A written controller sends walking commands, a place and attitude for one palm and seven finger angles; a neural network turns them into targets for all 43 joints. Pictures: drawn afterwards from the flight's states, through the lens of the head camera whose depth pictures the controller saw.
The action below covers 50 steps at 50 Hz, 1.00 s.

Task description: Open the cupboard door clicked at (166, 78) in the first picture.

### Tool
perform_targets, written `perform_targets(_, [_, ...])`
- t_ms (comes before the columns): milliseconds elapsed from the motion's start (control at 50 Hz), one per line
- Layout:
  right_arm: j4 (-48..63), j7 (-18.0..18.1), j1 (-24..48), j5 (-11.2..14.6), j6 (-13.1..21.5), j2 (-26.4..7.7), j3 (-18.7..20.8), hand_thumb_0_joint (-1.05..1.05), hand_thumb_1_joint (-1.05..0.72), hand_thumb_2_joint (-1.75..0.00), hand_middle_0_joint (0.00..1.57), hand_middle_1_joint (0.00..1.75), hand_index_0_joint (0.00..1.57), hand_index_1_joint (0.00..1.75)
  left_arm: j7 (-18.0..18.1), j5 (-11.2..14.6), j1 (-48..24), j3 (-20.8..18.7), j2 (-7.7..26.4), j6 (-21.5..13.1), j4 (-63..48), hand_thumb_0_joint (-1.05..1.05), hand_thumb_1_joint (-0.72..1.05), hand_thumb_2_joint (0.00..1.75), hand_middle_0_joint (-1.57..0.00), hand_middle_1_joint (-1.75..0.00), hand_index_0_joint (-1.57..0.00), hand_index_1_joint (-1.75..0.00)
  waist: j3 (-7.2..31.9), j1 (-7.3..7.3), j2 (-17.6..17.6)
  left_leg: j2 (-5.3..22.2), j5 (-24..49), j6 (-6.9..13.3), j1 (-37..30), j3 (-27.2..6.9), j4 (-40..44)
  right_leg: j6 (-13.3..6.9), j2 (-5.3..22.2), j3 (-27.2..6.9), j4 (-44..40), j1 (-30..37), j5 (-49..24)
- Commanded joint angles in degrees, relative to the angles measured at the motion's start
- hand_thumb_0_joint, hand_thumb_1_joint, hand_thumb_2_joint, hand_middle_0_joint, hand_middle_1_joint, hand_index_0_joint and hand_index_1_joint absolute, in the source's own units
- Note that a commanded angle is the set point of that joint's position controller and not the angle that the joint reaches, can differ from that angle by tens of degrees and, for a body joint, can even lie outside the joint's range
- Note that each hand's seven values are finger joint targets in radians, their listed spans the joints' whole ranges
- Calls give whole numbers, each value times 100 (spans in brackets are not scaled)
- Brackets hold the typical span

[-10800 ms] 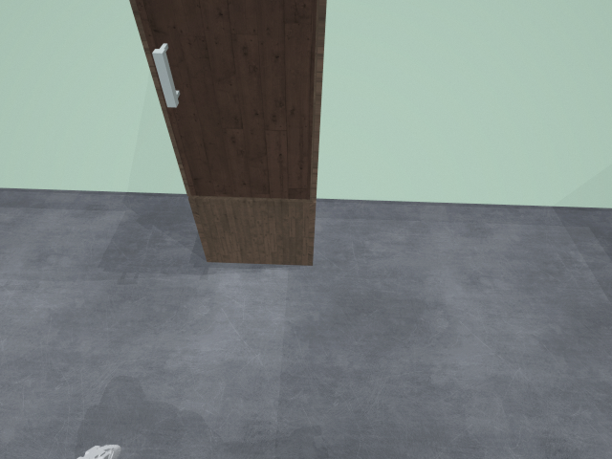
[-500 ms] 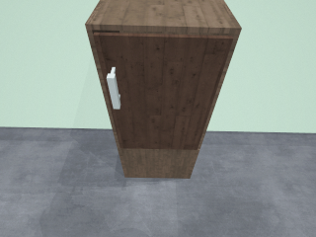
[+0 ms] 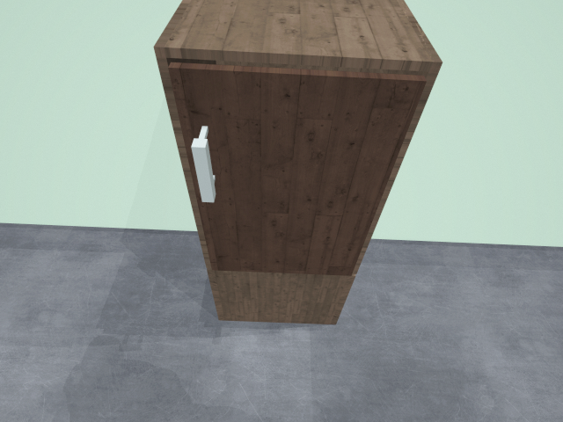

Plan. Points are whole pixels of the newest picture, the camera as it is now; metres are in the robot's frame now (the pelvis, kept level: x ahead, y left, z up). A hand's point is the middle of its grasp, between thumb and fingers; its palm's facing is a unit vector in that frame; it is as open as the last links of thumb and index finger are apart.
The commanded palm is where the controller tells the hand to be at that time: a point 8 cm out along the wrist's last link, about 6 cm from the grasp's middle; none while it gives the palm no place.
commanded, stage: raise the hand with hooked fingers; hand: left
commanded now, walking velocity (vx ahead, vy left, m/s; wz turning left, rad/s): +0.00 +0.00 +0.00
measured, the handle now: (206, 164) +0.52 +0.18 +0.05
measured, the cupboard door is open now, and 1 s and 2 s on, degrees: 0 0 0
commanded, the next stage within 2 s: none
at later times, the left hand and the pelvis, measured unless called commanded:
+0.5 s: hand (144, 419) +0.13 +0.19 -0.05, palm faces +0.17 -0.99 -0.02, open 8.8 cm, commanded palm +0.13 +0.25 -0.03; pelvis -0.03 -0.04 -0.08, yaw +5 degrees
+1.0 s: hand (121, 356) +0.20 +0.23 +0.00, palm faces +0.06 -1.00 -0.05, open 11.8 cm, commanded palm +0.17 +0.28 +0.02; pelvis -0.03 -0.02 -0.05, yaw +4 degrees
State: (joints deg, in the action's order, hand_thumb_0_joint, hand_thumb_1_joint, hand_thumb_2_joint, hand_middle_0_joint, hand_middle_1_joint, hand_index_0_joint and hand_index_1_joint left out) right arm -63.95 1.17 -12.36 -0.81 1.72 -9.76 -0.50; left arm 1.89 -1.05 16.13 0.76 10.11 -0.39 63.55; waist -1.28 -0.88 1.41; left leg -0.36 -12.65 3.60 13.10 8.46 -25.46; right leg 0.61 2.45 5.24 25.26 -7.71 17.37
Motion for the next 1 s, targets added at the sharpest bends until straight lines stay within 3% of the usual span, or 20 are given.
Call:
perform_targets(0, [200, 34, -201, 16, 67, -736, 130, 0, -90, -90, 20, 30, 20, 30, 22, -11, 281, -138, 654, -91, -182, 0, 90, 90, -20, -30, -20, -30, -56, 51, -163, 829, 1018, -5, -352, -929, 540, -241, 481, -497, -418, -383, -821])
perform_targets(20, [571, 15, -95, 67, 36, -755, 107, 0, -90, -90, 20, 30, 20, 30, 262, -60, 626, -38, 452, -117, -106, 0, 90, 90, -20, -30, -20, -30, -239, 38, -247, 903, 2119, -170, -143, -932, -506, -172, 614, -805, -467, -622, -1823])
perform_targets(40, [2568, 179, -444, 369, 771, -1596, 329, 0, -90, -90, 20, 30, 20, 30, 284, 1037, -3379, -985, 1890, -1216, -8965, 0, 88, 89, -20, -32, -20, -32, 2519, 703, -1233, 302, 2593, -377, -2025, -1179, -39, -260, -39, -110, 212, -524, -2177])
perform_targets(60, [2305, 318, -25, 322, 1336, -1136, 114, 0, -90, -90, 20, 30, 20, 30, 470, 655, -906, -799, 1495, -1015, -7844, 0, 85, 88, -20, -33, -20, -33, 2592, 48, -1872, 698, 3166, -443, -2546, -1369, 219, -283, -123, -141, 910, -977, -764])
perform_targets(80, [2229, 264, -105, 342, 1462, -875, 228, 0, -90, -90, 20, 30, 20, 30, 596, 783, 763, -148, 277, -326, -6793, 0, 83, 87, -21, -34, -21, -34, 1709, 214, -1509, 607, 2513, -618, -1709, -1408, 511, -178, -188, 21, 1326, -1436, 184])
perform_targets(100, [2221, 244, -168, 387, 1463, -906, 239, 0, -90, -90, 20, 30, 20, 30, 482, 990, 649, 123, -306, -304, -6642, 0, 81, 86, -21, -36, -21, -36, 665, 336, -779, 558, 1798, -514, -1008, -1343, 475, -150, -193, -4, 1200, -1758, 276])
perform_targets(140, [2655, 184, 50, 201, 1480, -1265, 441, 0, -90, -90, 20, 30, 20, 30, 232, 1029, 322, -633, 352, -923, -6337, 0, 76, 84, -21, -39, -21, -39, 144, 420, 237, 334, 199, -370, 161, -1320, -278, -163, -256, 123, 626, -2138, 170])
perform_targets(160, [2811, 160, 141, 151, 1429, -1234, 467, 0, -90, -90, 20, 30, 20, 30, -21, 1153, 1080, -815, 218, -1285, -5679, 0, 74, 83, -21, -40, -21, -40, 128, 250, 670, 230, -38, -361, 686, -1214, -655, -175, -289, 175, 663, -2316, 141])
perform_targets(180, [2969, 81, 197, 171, 1393, -1222, 512, 0, -90, -90, 20, 30, 20, 30, -357, 1202, 1695, -1106, 335, -1674, -5144, 0, 71, 82, -21, -42, -21, -42, 231, 53, 636, 129, 281, -384, 982, -1087, -1046, -229, -301, 147, 901, -2342, -93])
perform_targets(220, [3216, -40, 458, 105, 1312, -1195, 580, 0, -90, -90, 20, 30, 20, 30, -1165, 1396, 1967, -1039, 58, -2622, -4992, 0, 67, 80, -22, -45, -22, -45, 607, -144, 1374, 103, 326, -437, 1837, -919, -1744, -228, -335, 141, 1796, -2795, -300])
perform_targets(260, [3523, -148, 657, 158, 1327, -1219, 675, 0, -90, -90, 20, 30, 20, 30, -1990, 1489, 1804, -1380, 504, -3419, -4964, 0, 62, 78, -22, -48, -22, -48, 987, -210, 760, 25, 119, -448, 2435, -813, -2364, -270, -253, -135, 2342, -3071, -329])
perform_targets(280, [3668, -183, 618, 210, 1293, -1227, 696, 0, -90, -90, 20, 30, 20, 30, -2248, 1559, 1797, -1704, 811, -3465, -4813, 0, 60, 77, -22, -50, -22, -50, 1066, -307, 172, -6, 83, -419, 2521, -760, -2520, -310, -208, -307, 2453, -3078, -293])
perform_targets(320, [4140, -112, 754, 276, 1237, -1267, 660, 0, -90, -90, 20, 30, 20, 30, -2504, 1878, 1321, -1973, 1128, -3244, -5627, 0, 55, 75, -22, -53, -22, -53, 1698, -335, -147, -70, -147, -324, 2539, -643, -2668, -255, -196, -536, 2410, -2894, 29])
perform_targets(380, [4295, 88, 503, 309, 1192, -1182, 572, 0, -90, -90, 20, 30, 20, 30, -2406, 2193, 143, -2236, 1443, -3034, -6669, 0, 48, 72, -23, -57, -23, -57, 1879, -49, -167, -6, -478, -241, 2727, -732, -2972, -99, -200, -981, 2145, -3026, 676])
perform_targets(420, [4233, 181, 285, 275, 1246, -1080, 516, 0, -90, -90, 20, 30, 20, 30, -2238, 2168, -391, -2059, 1381, -3262, -7568, 0, 43, 70, -23, -60, -23, -60, 2072, 129, -659, 88, -394, -173, 2478, -815, -3083, -95, -205, -1069, 2093, -3082, 650])
perform_targets(480, [3986, 305, 106, 230, 1362, -1138, 407, 0, -90, -90, 20, 30, 20, 30, -2256, 2080, -976, -1695, 1402, -3455, -7803, 0, 36, 67, -24, -64, -24, -64, 1832, 469, -562, 182, -344, -119, 2526, -971, -3281, -70, -276, -1064, 2159, -3356, 391])
perform_targets(520, [3822, 354, 102, 270, 1426, -1186, 360, 0, -90, -90, 20, 30, 20, 30, -2440, 2036, -876, -1628, 1438, -3321, -7261, 0, 32, 65, -24, -68, -24, -68, 1515, 524, -647, 196, -505, -116, 2692, -994, -3286, -64, -267, -1087, 2041, -3493, 596])
perform_targets(680, [3941, 407, 220, 346, 1355, -1210, 276, 0, -90, -90, 20, 30, 20, 30, -2788, 2437, -254, -2687, 2066, -2040, -6275, 0, 13, 57, -25, -80, -25, -80, 2024, -48, -202, 146, 129, -143, 2450, -1063, -2772, 174, -97, -1140, 1747, -2210, -489])
perform_targets(820, [3881, 280, 49, 321, 1450, -1245, 326, 0, -90, -90, 20, 30, 20, 30, -2555, 2342, -326, -2341, 1654, -2328, -6316, 0, -3, 50, -27, -90, -27, -90, 1656, 99, -95, 124, 163, -147, 1986, -997, -2288, 21, -293, -562, 1758, -2594, -439])
perform_targets(980, [3886, 314, -87, 329, 1547, -1372, 303, 0, -90, -90, 20, 30, 20, 30, -2469, 2311, -784, -2568, 2113, -2407, -6740, 0, -22, 42, -28, -102, -28, -102, 1920, 36, -626, 154, 313, -155, 1256, -1085, -1888, -176, -405, -237, 1767, -2512, -326])
